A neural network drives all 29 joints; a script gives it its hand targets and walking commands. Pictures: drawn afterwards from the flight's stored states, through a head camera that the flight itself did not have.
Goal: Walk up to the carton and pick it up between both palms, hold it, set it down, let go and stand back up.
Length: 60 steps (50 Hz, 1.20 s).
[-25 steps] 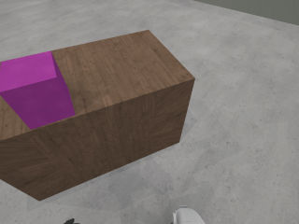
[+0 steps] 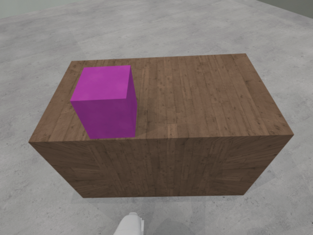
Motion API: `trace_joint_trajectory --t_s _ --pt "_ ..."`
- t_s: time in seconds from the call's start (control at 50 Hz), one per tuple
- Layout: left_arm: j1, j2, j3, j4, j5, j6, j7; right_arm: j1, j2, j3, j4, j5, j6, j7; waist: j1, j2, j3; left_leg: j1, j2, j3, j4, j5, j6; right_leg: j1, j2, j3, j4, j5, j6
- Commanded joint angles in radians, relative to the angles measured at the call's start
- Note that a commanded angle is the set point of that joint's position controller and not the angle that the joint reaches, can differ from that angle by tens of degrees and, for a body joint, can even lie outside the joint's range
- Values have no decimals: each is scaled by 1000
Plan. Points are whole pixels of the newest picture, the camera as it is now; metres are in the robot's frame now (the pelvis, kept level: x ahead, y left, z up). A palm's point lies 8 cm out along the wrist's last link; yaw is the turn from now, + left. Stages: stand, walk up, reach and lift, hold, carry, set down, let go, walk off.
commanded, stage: walk up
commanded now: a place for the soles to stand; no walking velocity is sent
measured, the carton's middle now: (109, 103) +0.56 +0.22 -0.02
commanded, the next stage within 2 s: none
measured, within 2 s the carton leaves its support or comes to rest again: neither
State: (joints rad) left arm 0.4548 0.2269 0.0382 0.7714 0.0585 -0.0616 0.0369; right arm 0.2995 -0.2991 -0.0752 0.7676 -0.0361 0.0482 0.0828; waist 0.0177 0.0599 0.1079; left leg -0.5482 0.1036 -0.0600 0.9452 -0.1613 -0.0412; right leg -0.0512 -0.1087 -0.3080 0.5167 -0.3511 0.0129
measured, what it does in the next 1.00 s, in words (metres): steps to the left: left foot, then right foot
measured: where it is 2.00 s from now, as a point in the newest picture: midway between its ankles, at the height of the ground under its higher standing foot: outside the picture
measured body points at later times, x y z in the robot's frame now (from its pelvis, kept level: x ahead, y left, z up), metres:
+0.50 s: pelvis +0.12 +0.09 +0.00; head +0.16 +0.11 +0.44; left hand +0.19 +0.36 -0.12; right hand +0.23 -0.15 -0.13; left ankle +0.15 +0.15 -0.73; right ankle +0.18 -0.04 -0.68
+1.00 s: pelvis +0.06 +0.08 -0.01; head +0.10 +0.10 +0.43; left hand +0.08 +0.36 -0.14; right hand +0.25 -0.13 -0.13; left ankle +0.03 +0.23 -0.73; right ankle +0.16 -0.02 -0.73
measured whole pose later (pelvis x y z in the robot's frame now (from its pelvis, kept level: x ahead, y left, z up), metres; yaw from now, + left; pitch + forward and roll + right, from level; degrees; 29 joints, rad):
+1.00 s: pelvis +0.06 +0.08 -0.01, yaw +15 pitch -3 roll +3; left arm 0.25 0.25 0.02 0.72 0.01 0.04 0.01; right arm 0.19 -0.23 -0.05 0.75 0.00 0.03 0.01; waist 0.04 -0.05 0.14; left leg -0.26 -0.03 -0.04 0.62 -0.30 -0.04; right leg -0.40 -0.12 -0.06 0.72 -0.27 0.00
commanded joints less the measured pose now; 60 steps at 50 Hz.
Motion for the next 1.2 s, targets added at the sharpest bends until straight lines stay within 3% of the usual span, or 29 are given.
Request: trace_joint_trajectory --t_s 0.0,0.06,0.1,0.12,0.14,0.16,0.18,0.24,0.34,0.4,0.5,0.56,0.6,0.62,0.64,0.66,0.68,0.76,0.84,0.9,0.92,0.94,0.96,0.98,1.0,1.04,1.1,1.14,1.18 --pt "26 224 57 -101 2 -12 14 -103 -7 12 -115 -10 -45 10 13 -194 43 84 4 105 -233 -38 40 -70 -284 81 -219 435 -205" --pt "-5 251 65 -109 -8 11 19 -2 -38 -14 -89 -20 -56 -4 -49 -147 -8 283 -35 96 -315 -60 91 -138 -300 49 -53 406 -200" --pt "59 187 40 -107 -17 21 6 203 -161 -54 -21 -21 -71 -31 -152 112 -169 555 -95 46 -427 39 146 -197 -171 1 347 343 -124" --pt "103 136 24 -134 -20 25 -9 238 -219 -72 -11 -28 -71 -48 -153 262 -226 677 46 -183 -404 142 221 -331 -74 7 549 8 -84" --pt "131 129 27 -169 -46 37 -14 202 -271 -84 -33 6 -62 -61 -148 308 -247 712 169 -492 -508 120 377 -490 62 79 716 -289 -42" --pt "79 157 42 -150 -53 51 -14 169 -236 -84 -34 31 -45 -71 -174 247 -239 662 193 -532 -594 -14 423 -516 39 164 781 -318 -44" --pt "46 182 50 -149 -45 56 -12 114 -195 -63 -44 43 -41 -76 -153 206 -199 611 189 -506 -628 -27 402 -531 20 193 834 -274 -44" --pt "32 116 29 -169 -45 34 -27 68 -142 -33 -78 26 -43 -99 -87 62 -95 419 131 -255 -541 496 248 -444 -26 267 776 -131 -34" --pt "11 91 23 -161 -38 33 -22 -25 -67 -10 -91 11 -55 -97 -40 -31 -58 275 90 -187 -570 591 235 -354 -2 287 644 -30 -7" --pt "-17 96 21 -168 -49 48 -2 -64 -91 -12 -117 1 -50 -101 -35 -4 -64 268 92 -170 -526 756 249 -343 15 265 535 -21 5" --pt "-106 118 19 -171 -64 62 14 -42 -107 -8 -131 2 -10 -106 -66 35 -172 393 69 -216 -476 655 167 -303 32 278 328 16 4" --pt "-116 127 20 -165 -62 66 16 -60 -108 -2 -138 11 8 -106 -40 1 -226 417 77 -245 -432 505 141 -226 34 299 148 66 -17" --pt "-90 161 27 -162 -62 52 17 -82 -112 9 -137 27 10 -98 6 -58 -245 334 46 -227 -353 311 87 -107 -24 371 -48 261 -79" --pt "-97 202 36 -166 -44 45 16 -48 -82 15 -142 39 4 -94 3 -160 -275 228 -25 -161 -226 133 40 -23 -170 527 -43 379 -161" --pt "-161 240 52 -171 -42 47 9 -15 -44 25 -128 18 0 -98 -23 -232 -222 138 -161 -15 -116 -293 -26 -45 -313 685 -78 484 -253" --pt "-169 272 76 -162 -46 52 8 -70 -63 21 -124 -5 16 -104 15 -280 -169 116 -166 1 54 -455 -20 -159 -378 740 -117 479 -367" --pt "-188 247 71 -161 -40 48 5 -86 -81 13 -112 -15 26 -102 9 -276 -143 109 -143 -35 155 -448 -7 -206 -376 753 -135 445 -396" --pt "-209 179 37 -182 -30 44 7 -102 -58 7 -106 21 12 -83 1 -187 -101 69 -157 -60 108 -392 -11 -183 -190 492 -94 488 -254" --pt "-198 211 43 -160 -42 70 -11 -95 6 20 -111 39 -27 -70 22 -237 -153 165 -141 73 -268 -355 -17 -132 -107 417 -90 87 -178" --pt "-175 219 40 -144 -52 89 -25 -16 -24 0 -100 36 -58 -79 -7 -200 -174 394 -160 102 -520 -80 11 -270 -86 375 -2 -10 -125" --pt "-156 201 34 -142 -55 89 -31 15 -49 -10 -98 29 -64 -85 -20 -170 -185 465 -130 50 -499 -60 39 -361 -73 345 18 -76 -91" --pt "-146 166 19 -153 -61 87 -38 32 -99 -25 -98 16 -66 -91 -34 -75 -188 496 -25 -131 -503 -190 95 -472 -35 296 91 -161 -41" --pt "-138 135 15 -172 -56 92 -40 11 -197 -47 -109 12 -66 -96 -34 75 -154 316 168 -443 -630 -560 199 -472 53 244 223 -208 9" --pt "-170 162 31 -166 -32 106 -41 -53 -229 -63 -100 21 -62 -107 -41 91 -77 76 222 -507 -699 -744 271 -359 9 333 357 -157 0" --pt "-133 170 40 -151 -30 108 -50 -126 -191 -46 -112 16 -63 -113 2 101 -39 20 196 -437 -714 -742 256 -314 9 349 368 -126 -9" --pt "-86 165 35 -110 -53 87 -61 -150 -123 -16 -137 1 -69 -114 13 106 -12 131 96 -251 -660 -496 184 -352 29 326 228 -88 -14" --pt "-17 140 32 -83 -53 50 -61 -164 -128 -16 -138 11 -62 -95 36 148 -35 114 38 -138 -561 -369 131 -204 56 267 23 68 -18" --pt "-35 186 42 -87 -40 34 -49 -97 -77 3 -133 23 -54 -78 9 70 -34 82 -6 -69 -449 -308 84 -150 17 364 -59 125 -35" --pt "-123 260 49 -96 -62 40 -47 -19 -29 15 -127 39 -55 -78 -44 -67 -6 251 -76 8 -401 -264 49 -389 -66 522 -161 -128 -95"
